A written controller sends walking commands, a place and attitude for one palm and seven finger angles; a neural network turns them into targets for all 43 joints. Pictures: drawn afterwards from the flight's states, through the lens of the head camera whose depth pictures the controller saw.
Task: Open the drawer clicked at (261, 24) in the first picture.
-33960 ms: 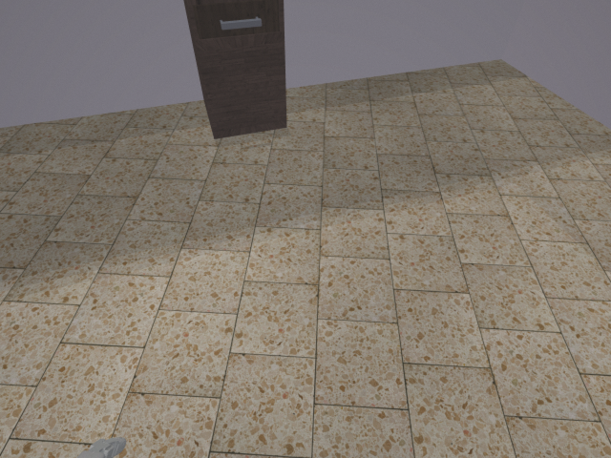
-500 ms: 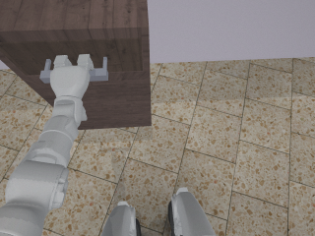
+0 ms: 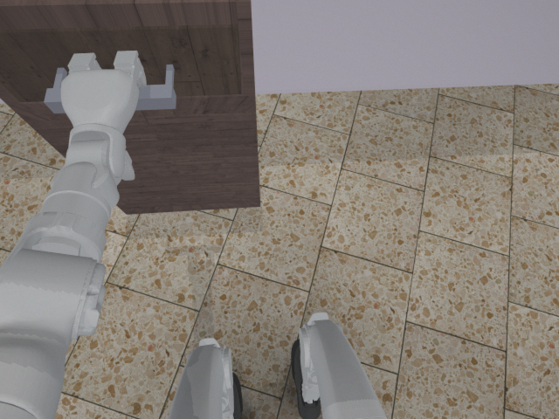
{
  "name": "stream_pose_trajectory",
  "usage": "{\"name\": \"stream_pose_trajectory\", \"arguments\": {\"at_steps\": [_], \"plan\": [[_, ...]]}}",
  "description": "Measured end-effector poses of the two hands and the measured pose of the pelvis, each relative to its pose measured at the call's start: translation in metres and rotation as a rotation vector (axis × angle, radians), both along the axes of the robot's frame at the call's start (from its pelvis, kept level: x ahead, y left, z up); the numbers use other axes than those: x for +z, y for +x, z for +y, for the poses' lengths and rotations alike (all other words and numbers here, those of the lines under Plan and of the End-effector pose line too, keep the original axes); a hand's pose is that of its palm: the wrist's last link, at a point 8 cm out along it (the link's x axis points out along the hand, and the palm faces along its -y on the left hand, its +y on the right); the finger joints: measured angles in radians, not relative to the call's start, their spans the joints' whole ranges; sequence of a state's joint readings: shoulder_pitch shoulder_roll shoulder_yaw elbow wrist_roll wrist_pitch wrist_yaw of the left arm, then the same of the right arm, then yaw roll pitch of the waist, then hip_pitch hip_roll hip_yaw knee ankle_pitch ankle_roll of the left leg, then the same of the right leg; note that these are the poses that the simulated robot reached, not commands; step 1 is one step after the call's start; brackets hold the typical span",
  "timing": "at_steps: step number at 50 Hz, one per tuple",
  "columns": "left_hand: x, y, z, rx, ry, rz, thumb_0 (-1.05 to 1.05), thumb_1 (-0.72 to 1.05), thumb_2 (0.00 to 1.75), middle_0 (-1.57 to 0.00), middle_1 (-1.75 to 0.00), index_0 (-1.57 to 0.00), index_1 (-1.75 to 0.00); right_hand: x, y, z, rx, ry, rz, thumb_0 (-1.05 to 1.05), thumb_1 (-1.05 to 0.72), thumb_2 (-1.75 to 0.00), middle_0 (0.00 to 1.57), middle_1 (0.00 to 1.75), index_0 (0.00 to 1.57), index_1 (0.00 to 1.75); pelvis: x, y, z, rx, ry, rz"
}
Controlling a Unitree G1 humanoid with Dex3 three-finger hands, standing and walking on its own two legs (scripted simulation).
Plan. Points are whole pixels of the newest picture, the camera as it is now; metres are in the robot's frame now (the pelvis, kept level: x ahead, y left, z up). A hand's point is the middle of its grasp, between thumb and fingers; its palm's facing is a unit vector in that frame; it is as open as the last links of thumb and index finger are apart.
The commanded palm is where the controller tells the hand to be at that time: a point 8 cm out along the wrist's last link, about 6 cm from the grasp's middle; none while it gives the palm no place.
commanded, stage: lower the fingers behind the handle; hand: left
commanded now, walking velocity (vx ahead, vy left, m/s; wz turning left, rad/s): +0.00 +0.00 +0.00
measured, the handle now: (114, 86) +0.63 +0.20 +0.00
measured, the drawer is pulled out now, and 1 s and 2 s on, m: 0.00 0.00 0.00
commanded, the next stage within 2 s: lift the fingers back up to retry in 0.30 s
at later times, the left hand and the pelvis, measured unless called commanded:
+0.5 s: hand (116, 115) +0.55 +0.18 +0.02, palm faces -0.02 +0.00 -1.00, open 13.6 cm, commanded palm +0.53 +0.19 +0.04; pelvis -0.01 +0.01 -0.01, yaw -1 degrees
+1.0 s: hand (104, 95) +0.55 +0.18 +0.06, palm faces -0.07 -0.02 -1.00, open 13.8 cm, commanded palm +0.53 +0.18 +0.11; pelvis +0.05 +0.01 +0.07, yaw -1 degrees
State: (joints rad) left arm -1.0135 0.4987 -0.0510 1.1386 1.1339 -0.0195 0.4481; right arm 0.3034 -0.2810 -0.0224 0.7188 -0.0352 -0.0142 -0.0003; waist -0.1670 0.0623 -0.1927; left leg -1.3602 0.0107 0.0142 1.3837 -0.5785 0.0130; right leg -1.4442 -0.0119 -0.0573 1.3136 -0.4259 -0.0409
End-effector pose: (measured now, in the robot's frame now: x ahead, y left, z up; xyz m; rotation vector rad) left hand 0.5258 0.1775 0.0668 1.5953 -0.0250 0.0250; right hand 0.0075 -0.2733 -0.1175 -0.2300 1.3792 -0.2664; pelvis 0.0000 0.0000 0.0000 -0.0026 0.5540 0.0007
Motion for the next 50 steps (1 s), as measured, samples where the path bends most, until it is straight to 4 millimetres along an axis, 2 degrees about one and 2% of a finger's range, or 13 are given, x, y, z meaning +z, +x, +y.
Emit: {"name": "stream_pose_trajectory", "arguments": {"at_steps": [11, 19, 25, 31, 37, 45, 50], "plan": [[0.005, 0.007, -0.004, 0.05, 0.011, 0.052, 0.0, -0.49, 0.3, -0.33, -1.22, -0.31, -1.39, -0.005, -0.016, 0.011, -0.027, 0.006, -0.026, 0.01, -0.91, -0.9, 0.2, 0.3, 0.21, 0.3, -0.005, -0.017, 0.003, -0.003, -0.001, -0.002], [0.006, 0.009, 0.0, 0.017, -0.008, 0.082, 0.0, -0.49, 0.3, -0.32, -1.21, -0.3, -1.37, -0.004, -0.032, 0.016, -0.047, 0.001, -0.006, 0.01, -0.91, -0.9, 0.2, 0.3, 0.21, 0.3, -0.008, -0.016, 0.006, -0.009, -0.003, 0.001], [0.003, 0.009, 0.004, -0.014, -0.024, 0.05, 0.0, -0.49, 0.3, -0.32, -1.2, -0.31, -1.37, -0.005, -0.035, 0.018, -0.047, -0.002, 0.021, 0.01, -0.91, -0.9, 0.2, 0.3, 0.21, 0.3, -0.01, -0.014, 0.009, -0.007, -0.007, 0.01], [0.004, 0.007, 0.003, -0.009, -0.019, 0.049, 0.0, -0.49, 0.3, -0.32, -1.2, -0.31, -1.34, 0.002, -0.025, 0.023, -0.051, 0.009, 0.024, 0.01, -0.91, -0.9, 0.2, 0.3, 0.21, 0.3, 0.002, -0.008, 0.012, -0.006, -0.011, 0.005], [0.01, 0.008, 0.003, 0.017, -0.022, 0.109, 0.0, -0.49, 0.3, -0.31, -1.2, -0.31, -1.27, 0.021, -0.008, 0.028, -0.057, 0.021, 0.01, 0.01, -0.91, -0.9, 0.2, 0.3, 0.21, 0.3, 0.024, 0.004, 0.013, -0.007, -0.012, -0.014], [0.038, 0.01, 0.004, -0.012, -0.048, 0.102, 0.0, -0.49, 0.3, -0.32, -1.2, -0.32, -1.22, 0.05, 0.012, 0.027, -0.056, 0.023, 0.014, 0.01, -0.91, -0.9, 0.2, 0.3, 0.21, 0.3, 0.053, 0.03, 0.011, -0.006, -0.014, -0.051], [0.048, 0.01, 0.003, -0.014, -0.046, 0.098, 0.0, -0.49, 0.3, -0.32, -1.2, -0.32, -1.21, 0.064, 0.027, 0.023, -0.048, 0.025, 0.026, 0.01, -0.91, -0.9, 0.2, 0.3, 0.21, 0.3, 0.068, 0.046, 0.01, -0.004, -0.014, -0.074]]}}
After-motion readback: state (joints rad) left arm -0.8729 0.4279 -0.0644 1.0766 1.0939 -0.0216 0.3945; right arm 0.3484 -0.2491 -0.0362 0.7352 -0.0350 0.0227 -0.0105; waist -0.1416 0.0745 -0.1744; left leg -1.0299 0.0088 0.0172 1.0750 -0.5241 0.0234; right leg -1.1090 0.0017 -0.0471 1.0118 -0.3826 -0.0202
